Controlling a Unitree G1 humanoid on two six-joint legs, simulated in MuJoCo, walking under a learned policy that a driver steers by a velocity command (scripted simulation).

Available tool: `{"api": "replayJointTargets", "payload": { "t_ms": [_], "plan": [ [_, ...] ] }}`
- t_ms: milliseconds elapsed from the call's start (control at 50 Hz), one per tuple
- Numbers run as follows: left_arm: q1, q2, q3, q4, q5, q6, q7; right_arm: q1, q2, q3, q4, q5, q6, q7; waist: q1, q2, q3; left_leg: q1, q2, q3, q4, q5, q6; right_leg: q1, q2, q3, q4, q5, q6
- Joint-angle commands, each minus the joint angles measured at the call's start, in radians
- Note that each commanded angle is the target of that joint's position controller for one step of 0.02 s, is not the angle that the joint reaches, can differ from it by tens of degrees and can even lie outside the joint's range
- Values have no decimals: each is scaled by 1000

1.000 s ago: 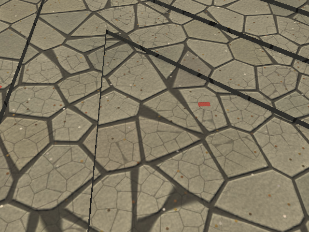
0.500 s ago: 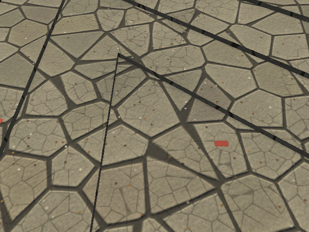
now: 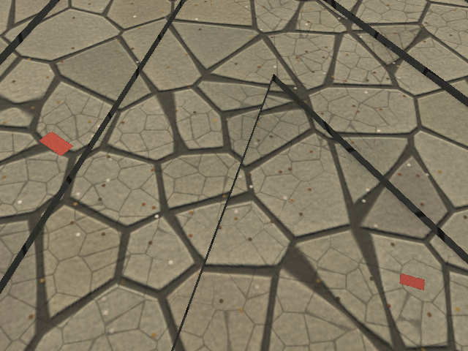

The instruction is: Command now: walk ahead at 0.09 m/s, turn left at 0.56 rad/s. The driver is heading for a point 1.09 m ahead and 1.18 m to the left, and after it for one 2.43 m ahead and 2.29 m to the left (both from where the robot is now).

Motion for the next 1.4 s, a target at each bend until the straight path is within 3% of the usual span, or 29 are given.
{"api": "replayJointTargets", "payload": {
  "t_ms": [20, 180, 240, 300, 320, 340, 360, 380, 400, 440, 500, 560, 680, 720, 740, 760, 780, 800, 840, 980, 1060, 1160, 1180, 1200, 1220, 1240, 1280, 1300, 1400],
  "plan": [
    [92, 87, 25, -44, 4, 12, 13, -2, -145, -43, -84, -11, -2, -18, 43, 77, -215, 191, 256, -327, -162, 292, 186, -29, -17, 32, -125, 46, 13],
    [4, 76, 21, -71, -4, 20, 13, -5, -166, -53, -104, -1, 35, -52, 3, 152, -201, 129, 198, -402, -182, -166, 121, 38, 20, 57, -400, 166, 31],
    [0, 83, 26, -79, -10, 3, 2, 11, -161, -53, -106, 0, 44, -48, -10, 180, -196, 173, 202, -464, -154, -154, 111, 83, 36, 56, -519, 140, 11],
    [81, 100, 41, -57, -9, -11, -12, 7, -145, -48, -110, 18, 54, -51, 36, 169, -190, 135, 148, -463, -74, -136, 55, 269, 16, 38, -808, 276, -40],
    [110, 166, 58, -60, 10, -7, -9, 43, -101, -36, -111, 16, 54, -51, 22, 31, -207, 23, 74, -369, 85, -328, -2, 388, -170, 183, -870, 305, -108],
    [97, 243, 75, -52, 41, 5, -8, 28, -104, -40, -151, 28, 44, -49, -9, -297, -146, -181, -88, -128, 294, -509, -62, 378, -356, 431, -934, 468, -267],
    [44, 186, 65, -90, 49, 1, -5, 44, -191, -66, -131, 3, 31, -45, 2, -231, -146, -195, -18, -148, 536, -512, -107, 335, -413, 469, -931, 528, -326],
    [-7, 136, 51, -112, 38, 2, 3, 64, -213, -79, -101, 10, 34, -41, -17, -150, -144, -176, -3, -144, 632, -448, -120, 315, -359, 361, -905, 542, -288],
    [-43, 110, 44, -121, 22, 4, 7, 91, -188, -77, -73, 12, 47, -45, -31, -112, -129, -172, 6, -122, 685, -396, -139, 312, -290, 262, -887, 527, -241],
    [-43, 89, 33, -125, 3, 12, 16, 102, -134, -62, -64, 12, 66, -44, -18, -114, -103, -194, 21, -90, 778, -327, -169, 316, -242, 158, -887, 541, -228],
    [16, 104, 37, -116, 12, 29, 26, 12, -101, -44, -105, 27, 65, -40, 35, -153, -93, -221, 59, -25, 640, -276, -194, 397, -225, 84, -898, 531, -245],
    [47, 148, 55, -110, 9, 37, 25, -30, -80, -29, -133, 19, 61, -27, 64, -178, -131, -144, 106, 5, 468, -311, -196, 450, -265, 57, -883, 573, -261],
    [25, 193, 73, -102, -25, 34, 3, 15, -99, -36, -130, 21, 69, -3, 35, -190, -148, 85, 98, 88, 131, -246, -123, 409, -308, 0, -818, 629, -237],
    [59, 157, 65, -78, -36, 29, 0, 91, -117, -50, -100, 18, 69, -7, -1, -127, -162, 277, 67, 83, -87, -52, -59, 315, -265, -77, -695, 529, -147],
    [86, 106, 52, -79, -7, 26, -6, 129, -200, -74, -102, 19, 65, -20, 6, 81, -179, 457, 214, -140, -125, 236, 3, 116, -180, -176, -472, 282, -51],
    [36, 62, 30, -143, 34, 21, -5, 115, -304, -88, -131, -2, 56, -27, 13, 349, -164, 510, 463, -480, -105, 522, 202, -179, -31, -179, -230, -187, 34],
    [-54, 112, 46, -158, 17, 16, 5, 152, -249, -76, -126, -32, 31, -19, -75, 238, -233, 452, 485, -495, -134, 436, 287, -184, -22, -20, -59, -217, 34],
    [-60, 131, 54, -156, -4, 20, 6, 108, -221, -62, -113, -30, 15, -19, -42, 188, -191, 418, 422, -402, -142, 339, 238, -193, -40, 9, -18, -136, 19],
    [-30, 138, 63, -129, 5, 28, 19, 2, -173, -47, -118, 6, 12, -31, 3, 134, -146, 362, 330, -312, -140, 234, 142, -188, -52, 23, -69, 16, 15],
    [-23, 80, 43, -132, 0, 21, 5, 1, -180, -42, -108, 5, 27, -53, 5, 151, -166, 312, 263, -320, -125, 155, 134, -51, 11, 18, -316, 141, 40],
    [-30, 90, 43, -143, -9, 12, -7, -9, -195, -48, -110, 4, 36, -43, -7, 174, -152, 260, 260, -412, -110, 88, 139, 47, 40, 29, -459, 102, 27],
    [49, 94, 53, -131, -12, -8, -23, -59, -184, -45, -116, 28, 47, -42, 43, 171, -166, 245, 202, -486, -33, 119, 82, 240, 54, 16, -801, 257, -16],
    [77, 129, 64, -125, -2, -9, -20, -40, -158, -39, -116, 28, 47, -46, 41, 124, -184, 171, 159, -451, 24, -6, 32, 355, -30, 65, -853, 363, -47],
    [81, 189, 72, -139, 15, -2, -13, 26, -92, -22, -106, 8, 45, -44, -2, -105, -213, 53, 43, -287, 249, -339, -37, 460, -249, 258, -883, 547, -131],
    [75, 218, 76, -131, 44, -1, -20, 7, -154, -43, -129, 17, 34, -49, -3, -291, -148, -115, -55, -150, 440, -597, -92, 385, -389, 478, -914, 656, -314],
    [37, 164, 61, -155, 32, -6, -17, 31, -219, -64, -103, 3, 30, -53, -2, -181, -137, -116, 8, -177, 622, -555, -127, 358, -393, 447, -915, 622, -351],
    [-32, 107, 42, -166, 10, -4, -9, 57, -189, -66, -50, 11, 45, -56, -25, -99, -110, -114, 15, -163, 715, -440, -161, 339, -268, 270, -890, 533, -269],
    [-37, 100, 37, -163, -3, -3, -6, 55, -164, -59, -48, 8, 52, -57, -16, -101, -97, -129, 13, -164, 736, -398, -175, 347, -253, 241, -885, 556, -266],
    [1, 94, 28, -139, 3, 15, 2, -8, -60, -12, -64, 7, 48, -46, 23, -166, -140, 20, 71, -54, 388, -372, -199, 395, -192, 114, -865, 599, -261]
  ]
}}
